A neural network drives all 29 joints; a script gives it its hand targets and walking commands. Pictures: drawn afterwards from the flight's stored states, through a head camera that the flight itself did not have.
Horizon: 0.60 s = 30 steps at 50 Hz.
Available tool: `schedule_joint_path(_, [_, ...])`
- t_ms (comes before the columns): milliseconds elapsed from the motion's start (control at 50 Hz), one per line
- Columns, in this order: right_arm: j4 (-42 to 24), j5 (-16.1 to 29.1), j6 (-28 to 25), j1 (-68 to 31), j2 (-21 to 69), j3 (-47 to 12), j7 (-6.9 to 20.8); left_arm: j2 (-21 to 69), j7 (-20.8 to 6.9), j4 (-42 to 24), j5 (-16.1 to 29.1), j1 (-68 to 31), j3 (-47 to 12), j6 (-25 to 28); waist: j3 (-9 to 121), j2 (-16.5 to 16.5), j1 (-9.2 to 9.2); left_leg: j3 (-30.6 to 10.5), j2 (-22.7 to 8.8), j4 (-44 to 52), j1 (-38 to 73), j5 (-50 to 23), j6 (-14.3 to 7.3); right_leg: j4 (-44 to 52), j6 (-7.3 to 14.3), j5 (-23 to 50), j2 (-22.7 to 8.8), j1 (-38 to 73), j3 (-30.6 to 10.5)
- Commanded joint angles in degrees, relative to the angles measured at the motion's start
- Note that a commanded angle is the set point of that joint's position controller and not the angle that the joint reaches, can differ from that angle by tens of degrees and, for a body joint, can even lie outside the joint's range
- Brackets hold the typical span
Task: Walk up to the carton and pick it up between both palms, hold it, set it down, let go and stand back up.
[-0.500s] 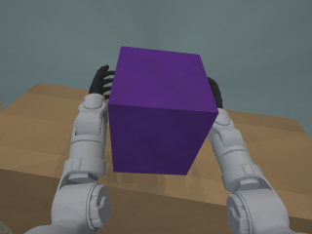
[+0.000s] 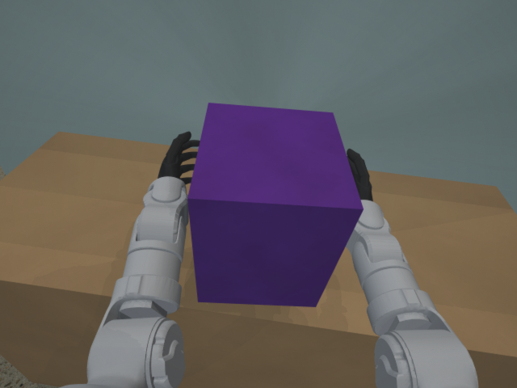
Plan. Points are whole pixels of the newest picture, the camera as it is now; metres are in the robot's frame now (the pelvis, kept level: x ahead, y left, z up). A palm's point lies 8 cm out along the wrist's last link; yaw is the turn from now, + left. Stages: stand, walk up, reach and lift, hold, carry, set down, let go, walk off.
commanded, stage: set down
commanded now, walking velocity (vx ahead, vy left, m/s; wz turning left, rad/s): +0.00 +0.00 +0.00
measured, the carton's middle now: (264, 209) +0.38 -0.02 +0.12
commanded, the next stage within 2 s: none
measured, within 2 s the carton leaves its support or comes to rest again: rests again in 1.78 s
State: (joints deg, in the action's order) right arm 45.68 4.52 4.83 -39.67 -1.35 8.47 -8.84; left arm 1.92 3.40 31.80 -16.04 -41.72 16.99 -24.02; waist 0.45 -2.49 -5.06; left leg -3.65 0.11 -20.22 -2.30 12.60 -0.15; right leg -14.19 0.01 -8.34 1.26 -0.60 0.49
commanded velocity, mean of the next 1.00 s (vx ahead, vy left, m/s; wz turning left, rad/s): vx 0.00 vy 0.00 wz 0.00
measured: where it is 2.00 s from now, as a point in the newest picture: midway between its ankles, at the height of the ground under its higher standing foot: outside the picture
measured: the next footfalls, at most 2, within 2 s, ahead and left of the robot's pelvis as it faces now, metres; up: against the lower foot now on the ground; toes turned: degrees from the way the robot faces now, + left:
none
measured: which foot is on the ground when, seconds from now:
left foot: down 0.00-1.00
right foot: down 0.00-1.00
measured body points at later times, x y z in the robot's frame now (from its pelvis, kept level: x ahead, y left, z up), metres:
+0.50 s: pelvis +0.01 +0.00 +0.00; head -0.02 +0.02 +0.45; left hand +0.42 +0.13 +0.13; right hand +0.39 -0.16 +0.12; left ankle -0.01 +0.11 -0.75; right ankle +0.00 -0.12 -0.75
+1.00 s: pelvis +0.01 +0.00 +0.00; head +0.00 +0.02 +0.45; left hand +0.43 +0.11 +0.10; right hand +0.39 -0.18 +0.10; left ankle -0.01 +0.11 -0.75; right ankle +0.00 -0.12 -0.75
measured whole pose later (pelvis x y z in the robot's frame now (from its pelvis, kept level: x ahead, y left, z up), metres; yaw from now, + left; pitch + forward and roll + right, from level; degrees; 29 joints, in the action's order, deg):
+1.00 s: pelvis +0.01 +0.00 +0.00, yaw -2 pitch +0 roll -1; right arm 50.6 -7.4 -1.9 -38.1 2.0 18.7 -6.1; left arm 2.8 2.9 46.3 -16.9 -42.4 21.7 -11.4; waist 2.3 -1.5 -3.7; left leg -1.1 -0.5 -18.8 -6.6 12.2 -0.1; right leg -13.9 0.1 -8.0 1.2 -5.9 0.7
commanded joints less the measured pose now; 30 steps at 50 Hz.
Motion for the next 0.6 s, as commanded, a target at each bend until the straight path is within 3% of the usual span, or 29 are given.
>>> schedule_joint_path(0, [-20.64, 0.60, -5.66, -54.87, 30.56, -16.17, 7.05, 36.55, -9.07, -3.37, 6.02, -38.30, -22.53, 4.68, 26.50, 3.78, 0.73, 4.15, 1.31, 0.67, 7.22, -20.99, 3.49, -1.24, -1.77, 18.01, 1.68, 6.76, 4.51])
schedule_joint_path(20, [-16.55, -0.63, -4.91, -51.89, 30.88, -15.13, 7.11, 35.14, -9.25, -2.76, 4.99, -39.08, -21.45, 4.98, 24.22, 3.17, 0.20, 4.74, 1.26, 1.11, 6.32, -18.83, 3.06, -0.90, -2.20, 16.63, 1.37, 6.98, 4.20])
schedule_joint_path(80, [-16.00, -1.31, -4.88, -50.07, 31.47, -14.73, 7.17, 33.91, -10.04, -0.36, 3.72, -36.28, -18.21, 5.31, 23.43, 2.07, 1.48, 5.34, 1.95, 2.09, 3.44, -17.69, 1.91, -1.37, -3.13, 20.93, 0.71, 9.85, 3.32])
schedule_joint_path(100, [-14.88, -1.79, -4.67, -49.87, 31.63, -14.48, 6.98, 33.06, -10.51, -0.54, 3.99, -37.60, -17.47, 5.51, 22.97, 0.91, 1.17, 5.59, 2.02, 2.76, 2.37, -15.65, 1.40, -1.59, -3.51, 21.37, 0.28, 11.05, 3.03])
schedule_joint_path(140, [-15.14, -2.13, -5.08, -49.66, 32.69, -14.49, 6.94, 32.45, -11.00, 0.92, 3.03, -36.56, -15.97, 5.91, 23.59, 0.99, 2.49, 5.86, 2.39, 3.21, 0.01, -15.56, 1.07, -2.57, -4.05, 24.99, -0.23, 13.73, 3.03])
schedule_joint_path(200, [-17.71, -2.43, -6.81, -50.90, 33.19, -14.80, 6.70, 33.88, -10.85, 0.99, 3.01, -35.13, -16.54, 7.28, 26.96, 1.33, 2.31, 5.59, 2.38, 2.78, 2.07, -17.27, 1.49, -2.81, -3.90, 28.17, 0.28, 14.32, 3.46])
schedule_joint_path(220, [-16.42, -3.84, -6.24, -49.77, 33.28, -13.96, 6.69, 32.71, -10.91, 1.32, 3.22, -36.69, -15.54, 7.77, 25.33, 0.41, 1.40, 5.92, 2.29, 2.76, 0.60, -16.14, 1.32, -2.73, -4.22, 27.78, 0.02, 13.56, 3.18])
schedule_joint_path(260, [-16.77, -4.89, -6.71, -50.25, 33.93, -13.54, 6.71, 32.45, -10.93, -0.45, 4.37, -40.13, -16.98, 9.28, 27.20, 0.39, 1.27, 5.90, 2.75, 2.92, -0.79, -15.54, 1.21, -3.39, -4.35, 29.03, -0.31, 14.43, 3.16])
schedule_joint_path(340, [-15.47, -6.00, -8.59, -47.40, 33.70, -13.05, 7.58, 35.71, -9.83, 1.25, 4.57, -37.15, -20.16, 11.22, 30.19, 3.52, 0.39, 5.60, 1.49, 0.74, 5.55, -21.67, 3.49, -2.67, -2.87, 28.06, 1.17, 10.37, 4.31])
schedule_joint_path(400, [-13.32, -6.63, -8.38, -46.29, 33.51, -11.57, 7.65, 35.54, -9.57, -0.16, 5.15, -39.19, -20.91, 12.13, 29.74, 3.15, -0.77, 5.41, 1.39, 0.65, 6.21, -22.83, 3.73, -2.40, -2.74, 27.78, 1.04, 7.81, 4.37])
schedule_joint_path(420, [-12.83, -6.18, -8.54, -46.85, 33.64, -11.60, 7.83, 35.37, -9.40, -0.15, 5.65, -39.90, -20.70, 12.43, 29.61, 3.85, 0.07, 5.41, 1.37, 0.70, 5.68, -21.96, 3.78, -2.46, -2.76, 26.54, 0.93, 7.63, 4.28])
schedule_joint_path(460, [-12.38, -7.34, -8.66, -45.84, 32.22, -10.39, 8.06, 35.81, -9.29, 2.79, 5.36, -38.25, -20.07, 12.53, 28.82, 4.40, -0.90, 5.09, 1.26, 0.78, 5.15, -20.78, 4.12, -2.16, -2.41, 24.96, 0.85, 7.33, 4.46])
schedule_joint_path(520, [-10.54, -8.55, -8.41, -46.13, 31.64, -7.41, 8.47, 34.48, -9.54, 5.10, 4.27, -38.95, -18.10, 12.41, 26.04, 4.23, -0.54, 5.46, 0.96, 1.18, 4.02, -19.17, 4.24, -1.67, -2.56, 22.92, 0.78, 6.15, 4.78])
schedule_joint_path(560, [-10.54, -8.20, -9.22, -45.92, 31.15, -6.62, 8.92, 36.68, -9.02, 4.93, 4.44, -37.15, -19.03, 12.66, 27.44, 6.31, -0.78, 5.18, 0.58, 0.34, 6.33, -24.17, 5.52, -2.10, -1.94, 24.60, 1.40, 4.28, 5.47])
schedule_joint_path(580, [-10.02, -8.11, -9.41, -46.12, 31.43, -7.52, 9.03, 36.36, -8.79, 4.88, 4.28, -36.92, -18.43, 12.64, 27.70, 5.97, 0.27, 5.09, 0.43, -0.47, 7.54, -25.39, 5.38, -2.15, -1.89, 24.70, 1.42, 4.28, 5.43])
